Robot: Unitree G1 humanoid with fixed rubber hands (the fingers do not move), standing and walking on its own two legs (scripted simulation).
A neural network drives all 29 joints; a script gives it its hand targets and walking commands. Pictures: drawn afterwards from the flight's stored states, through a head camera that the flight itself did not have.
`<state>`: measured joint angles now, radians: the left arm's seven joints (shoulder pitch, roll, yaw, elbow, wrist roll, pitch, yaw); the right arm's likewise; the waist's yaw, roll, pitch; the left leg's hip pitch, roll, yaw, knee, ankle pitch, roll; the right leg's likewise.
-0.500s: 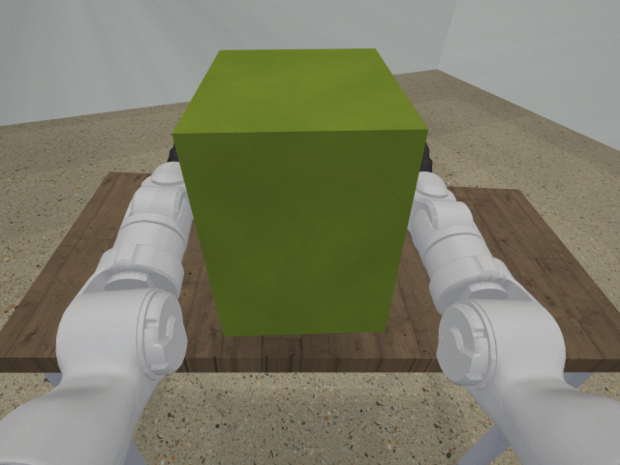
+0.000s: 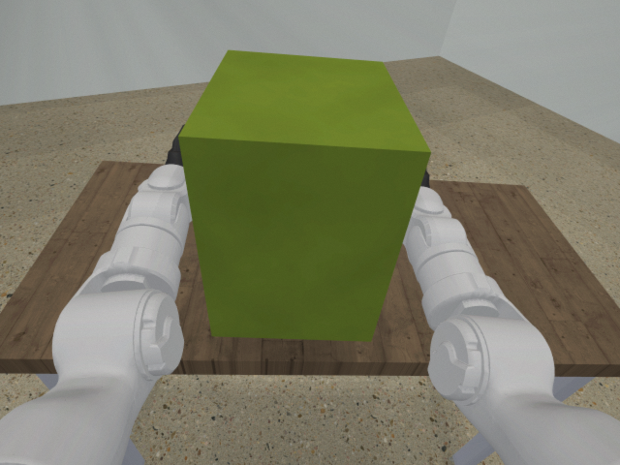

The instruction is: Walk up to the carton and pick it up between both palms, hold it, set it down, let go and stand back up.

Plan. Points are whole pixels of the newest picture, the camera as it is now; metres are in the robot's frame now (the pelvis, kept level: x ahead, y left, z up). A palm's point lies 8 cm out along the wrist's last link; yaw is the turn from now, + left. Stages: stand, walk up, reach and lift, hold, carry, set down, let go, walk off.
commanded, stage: set down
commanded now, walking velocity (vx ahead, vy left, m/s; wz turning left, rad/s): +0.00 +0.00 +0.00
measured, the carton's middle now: (299, 195) +0.43 +0.01 +0.17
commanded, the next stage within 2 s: none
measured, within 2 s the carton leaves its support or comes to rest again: rests again in 1.06 s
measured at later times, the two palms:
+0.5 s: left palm (185, 187) +0.45 +0.16 +0.15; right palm (406, 209) +0.41 -0.14 +0.15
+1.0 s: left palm (189, 203) +0.45 +0.16 +0.13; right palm (402, 226) +0.41 -0.14 +0.12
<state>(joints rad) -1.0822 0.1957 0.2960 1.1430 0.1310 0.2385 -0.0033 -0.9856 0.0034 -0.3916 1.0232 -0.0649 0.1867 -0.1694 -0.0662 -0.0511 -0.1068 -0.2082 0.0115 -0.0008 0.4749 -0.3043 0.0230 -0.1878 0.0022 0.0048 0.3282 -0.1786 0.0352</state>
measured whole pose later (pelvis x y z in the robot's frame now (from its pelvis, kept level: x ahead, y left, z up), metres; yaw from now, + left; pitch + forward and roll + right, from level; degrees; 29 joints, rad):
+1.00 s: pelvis +0.01 +0.00 +0.00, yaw +0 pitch +3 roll -2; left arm -0.98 0.18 0.29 1.14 0.13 0.08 -0.05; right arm -0.85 0.07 -0.45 0.96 -0.17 0.06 -0.14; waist -0.07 -0.05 -0.06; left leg -0.21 0.01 0.00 0.47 -0.32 0.02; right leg -0.19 0.00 0.00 0.33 -0.19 0.04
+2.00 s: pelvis +0.01 +0.00 +0.00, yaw +0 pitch +3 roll -3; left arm -0.95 0.16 0.43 1.15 0.17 0.00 -0.10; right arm -0.81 0.14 -0.58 0.91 -0.34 -0.05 -0.08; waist -0.07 -0.04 -0.03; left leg -0.21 0.01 0.00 0.47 -0.32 0.02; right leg -0.19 0.00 0.00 0.33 -0.19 0.04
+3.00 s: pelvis +0.00 -0.01 +0.00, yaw -1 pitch +18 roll -2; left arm -0.54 0.28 0.10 0.69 -0.11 0.08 -0.04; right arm -0.34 -0.03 -0.02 0.50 0.10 -0.15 -0.25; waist -0.03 0.03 -0.17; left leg -0.53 0.02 0.01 0.47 -0.25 0.02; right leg -0.53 0.00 0.01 0.33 -0.11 0.03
